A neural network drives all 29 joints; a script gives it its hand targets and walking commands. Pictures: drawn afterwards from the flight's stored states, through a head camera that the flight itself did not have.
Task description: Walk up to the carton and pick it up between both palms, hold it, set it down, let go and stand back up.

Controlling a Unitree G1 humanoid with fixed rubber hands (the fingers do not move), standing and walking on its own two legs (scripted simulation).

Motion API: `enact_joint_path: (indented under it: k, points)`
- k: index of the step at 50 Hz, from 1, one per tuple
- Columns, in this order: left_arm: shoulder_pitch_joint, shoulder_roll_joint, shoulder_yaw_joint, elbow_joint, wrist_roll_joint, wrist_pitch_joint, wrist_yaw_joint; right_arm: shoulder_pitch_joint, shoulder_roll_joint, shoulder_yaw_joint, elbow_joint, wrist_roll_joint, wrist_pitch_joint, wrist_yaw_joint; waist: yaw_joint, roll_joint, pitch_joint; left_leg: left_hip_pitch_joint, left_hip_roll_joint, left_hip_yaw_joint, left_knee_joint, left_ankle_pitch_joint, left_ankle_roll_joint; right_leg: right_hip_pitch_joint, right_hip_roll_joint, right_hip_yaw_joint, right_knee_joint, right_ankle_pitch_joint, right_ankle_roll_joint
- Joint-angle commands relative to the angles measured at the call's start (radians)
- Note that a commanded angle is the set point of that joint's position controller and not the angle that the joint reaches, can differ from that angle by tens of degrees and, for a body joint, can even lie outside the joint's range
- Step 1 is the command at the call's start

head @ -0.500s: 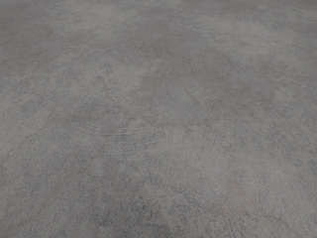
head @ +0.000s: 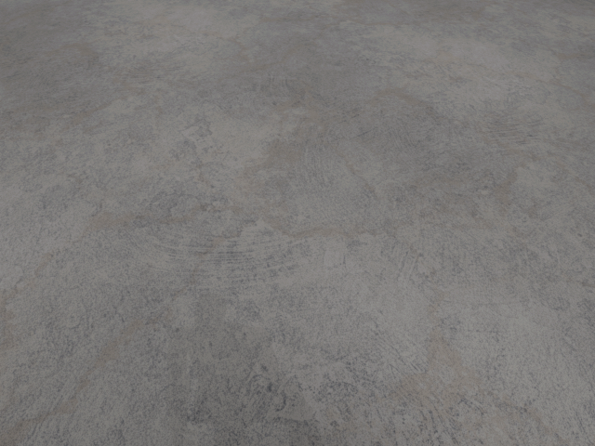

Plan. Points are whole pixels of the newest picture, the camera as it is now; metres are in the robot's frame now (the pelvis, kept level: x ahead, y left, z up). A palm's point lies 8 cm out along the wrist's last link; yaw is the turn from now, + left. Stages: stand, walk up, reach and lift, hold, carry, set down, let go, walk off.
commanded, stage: walk up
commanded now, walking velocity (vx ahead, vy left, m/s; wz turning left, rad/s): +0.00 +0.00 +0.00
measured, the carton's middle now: out of the picture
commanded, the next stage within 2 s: none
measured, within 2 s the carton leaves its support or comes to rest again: neither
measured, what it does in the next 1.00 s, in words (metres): walks backwards, turning right: right foot, then left foot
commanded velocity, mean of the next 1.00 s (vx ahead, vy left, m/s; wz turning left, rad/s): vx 0.00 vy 0.00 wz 0.00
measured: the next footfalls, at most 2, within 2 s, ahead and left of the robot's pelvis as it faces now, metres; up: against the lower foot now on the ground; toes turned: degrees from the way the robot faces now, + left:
right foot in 0.52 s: -0.04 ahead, -0.20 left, +0.00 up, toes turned -13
left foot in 0.88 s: -0.10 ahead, -0.02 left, +0.00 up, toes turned -25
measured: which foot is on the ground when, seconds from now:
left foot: down 0.00-0.52, up 0.54-0.86, down 0.88-1.00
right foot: down 0.00-0.26, up 0.28-0.50, down 0.52-0.88, up 0.90-1.00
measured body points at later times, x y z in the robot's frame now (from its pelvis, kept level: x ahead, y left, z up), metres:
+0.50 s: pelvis -0.07 -0.05 -0.02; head -0.03 -0.07 +0.43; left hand +0.05 +0.24 -0.14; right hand +0.05 -0.34 -0.15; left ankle -0.01 +0.12 -0.74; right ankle -0.08 -0.18 -0.72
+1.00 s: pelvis -0.21 -0.09 +0.00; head -0.16 -0.09 +0.45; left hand +0.00 +0.13 -0.14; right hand -0.28 -0.38 -0.11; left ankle -0.14 -0.01 -0.74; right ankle -0.21 -0.19 -0.66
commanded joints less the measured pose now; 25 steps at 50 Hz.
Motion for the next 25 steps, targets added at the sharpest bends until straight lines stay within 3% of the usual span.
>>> enact_joint_path:
  k: [1,2,4,5,6,7,8,9,10,11,12,13,14,15,16,18,19,20,21,22,23,24,25]
  points:
    - [0.088,0.033,0.001,-0.006,0.004,-0.001,0.004,0.084,-0.091,-0.018,-0.011,-0.001,-0.008,-0.003,-0.005,-0.019,0.076,-0.03,0.073,-0.064,-0.071,0.099,0.028,-0.049,-0.082,0.073,-0.092,0.108,-0.026]
    - [0.087,0.039,0.002,-0.008,0.0,0.0,0.005,0.102,-0.078,-0.015,-0.007,0.001,-0.008,-0.002,-0.011,-0.023,0.061,-0.021,0.075,-0.071,-0.078,0.102,0.03,-0.042,-0.089,0.067,-0.084,0.115,-0.022]
    - [0.097,0.044,0.006,-0.009,-0.003,-0.006,0.008,0.117,-0.052,-0.01,0.009,-0.001,-0.006,-0.004,-0.011,0.022,0.053,-0.026,0.075,-0.076,-0.077,0.107,0.028,-0.03,-0.088,0.065,-0.082,0.107,-0.022]
    - [0.105,0.053,0.007,-0.005,-0.011,-0.005,0.007,0.093,-0.034,-0.002,0.002,-0.001,-0.008,-0.002,0.006,-0.005,0.036,0.001,0.074,-0.065,-0.072,0.129,0.025,-0.034,-0.086,0.073,-0.085,0.103,-0.022]
    - [0.106,0.075,0.011,0.001,-0.001,-0.004,0.008,0.108,-0.065,-0.012,0.003,-0.003,-0.005,-0.002,-0.015,0.02,0.052,-0.005,0.065,-0.06,-0.081,0.133,0.023,-0.044,-0.082,0.063,-0.079,0.124,-0.02]
    - [0.073,0.04,0.003,-0.01,-0.005,-0.005,0.011,0.105,-0.072,-0.016,0.007,0.004,-0.007,-0.002,-0.008,-0.004,0.057,-0.035,0.068,-0.069,-0.073,0.134,0.029,-0.025,-0.086,0.067,-0.079,0.129,-0.022]
    - [0.092,0.084,0.013,-0.012,0.0,-0.007,0.003,0.084,-0.039,-0.005,-0.002,-0.005,-0.005,-0.006,0.011,0.009,0.053,-0.024,0.077,-0.075,-0.08,0.121,0.031,-0.04,-0.089,0.072,-0.084,0.126,-0.025]
    - [0.081,0.048,0.01,-0.006,-0.001,-0.004,0.002,0.06,-0.054,-0.01,-0.01,0.0,-0.006,-0.002,0.007,0.003,0.049,-0.019,0.073,-0.068,-0.069,0.127,0.028,-0.039,-0.083,0.064,-0.087,0.132,-0.023]
    - [-0.057,0.25,0.043,-0.045,-0.001,0.014,0.017,-0.089,-0.283,-0.054,-0.131,-0.021,-0.014,-0.029,-0.01,-0.011,0.126,-0.064,0.099,-0.06,0.038,0.326,0.065,-0.16,-0.078,0.127,0.068,0.421,-0.024]
    - [-0.073,0.253,0.059,-0.077,-0.001,0.017,0.021,-0.072,-0.266,-0.057,-0.136,-0.022,-0.016,-0.041,-0.013,0.024,-0.014,-0.011,0.138,-0.083,0.098,0.487,0.107,-0.137,-0.08,0.11,0.178,0.524,-0.047]
    - [-0.06,0.21,0.049,-0.069,0.002,0.022,0.022,-0.027,-0.271,-0.065,-0.141,-0.019,-0.015,-0.046,-0.031,0.057,-0.087,0.028,0.189,-0.102,0.079,0.586,0.154,-0.169,-0.05,0.088,0.292,0.45,-0.041]
    - [-0.074,0.187,0.05,-0.085,0.009,0.035,0.023,0.021,-0.296,-0.08,-0.146,-0.012,-0.006,-0.05,-0.056,0.093,-0.087,0.044,0.29,-0.188,0.033,0.675,0.247,-0.247,0.007,0.032,0.451,0.25,-0.011]
    - [-0.072,0.187,0.06,-0.102,0.024,0.047,0.023,0.002,-0.303,-0.081,-0.16,-0.018,0.001,-0.053,-0.037,0.184,-0.121,0.031,0.419,-0.266,-0.011,0.754,0.349,-0.305,0.028,-0.011,0.679,-0.29,0.005]
    - [-0.107,0.187,0.066,-0.131,0.042,0.066,0.019,-0.01,-0.294,-0.08,-0.183,-0.027,0.0,-0.06,-0.029,0.125,-0.107,-0.002,0.474,-0.276,-0.03,0.762,0.384,-0.347,-0.029,0.035,0.829,-0.368,0.02]
    - [-0.102,0.194,0.075,-0.132,0.046,0.08,0.015,-0.083,-0.281,-0.077,-0.202,-0.036,-0.001,-0.066,0.0,0.087,-0.079,-0.035,0.449,-0.226,-0.025,0.703,0.349,-0.352,-0.069,0.09,0.892,-0.352,0.027]
    - [-0.132,0.216,0.08,-0.14,0.051,0.096,0.008,-0.18,-0.278,-0.062,-0.246,-0.048,-0.009,-0.066,0.033,0.11,-0.052,-0.082,0.383,-0.137,-0.024,0.63,0.284,-0.346,-0.069,0.08,0.88,-0.251,0.036]
    - [-0.134,0.225,0.081,-0.139,0.052,0.101,-0.001,-0.213,-0.281,-0.065,-0.261,-0.043,-0.011,-0.063,0.039,0.13,-0.059,-0.06,0.366,-0.113,0.002,0.62,0.276,-0.338,-0.081,0.071,0.823,-0.236,0.049]
    - [-0.153,0.22,0.077,-0.148,0.047,0.104,-0.012,-0.226,-0.278,-0.063,-0.281,-0.042,-0.007,-0.061,0.024,0.123,-0.055,-0.055,0.363,-0.086,0.01,0.615,0.268,-0.321,-0.076,0.041,0.759,-0.238,0.05]
    - [-0.154,0.213,0.07,-0.158,0.042,0.111,-0.02,-0.21,-0.287,-0.065,-0.278,-0.046,-0.001,-0.055,0.01,0.155,-0.04,-0.048,0.354,-0.066,0.02,0.613,0.251,-0.327,-0.08,0.031,0.706,-0.225,0.054]
    - [-0.144,0.209,0.063,-0.167,0.035,0.11,-0.031,-0.219,-0.302,-0.069,-0.286,-0.05,0.0,-0.048,0.025,0.171,-0.078,-0.007,0.34,-0.063,0.048,0.619,0.229,-0.296,-0.094,0.019,0.58,-0.206,0.037]
    - [-0.113,0.203,0.053,-0.177,0.02,0.107,-0.045,-0.27,-0.324,-0.082,-0.302,-0.057,0.005,-0.042,0.046,0.242,-0.113,0.002,0.307,-0.009,0.073,0.562,0.183,-0.216,-0.107,-0.005,0.437,-0.176,0.027]
    - [-0.078,0.211,0.048,-0.183,0.011,0.105,-0.055,-0.289,-0.334,-0.091,-0.32,-0.051,0.01,-0.035,0.06,0.249,-0.115,-0.042,0.293,0.007,0.092,0.517,0.15,-0.125,-0.085,-0.049,0.31,-0.135,0.022]
    - [-0.023,0.216,0.042,-0.152,0.007,0.099,-0.061,-0.268,-0.357,-0.095,-0.314,-0.047,0.023,-0.029,0.074,0.177,-0.115,-0.093,0.265,0.043,0.168,0.474,0.131,0.006,-0.02,-0.126,0.158,-0.058,0.016]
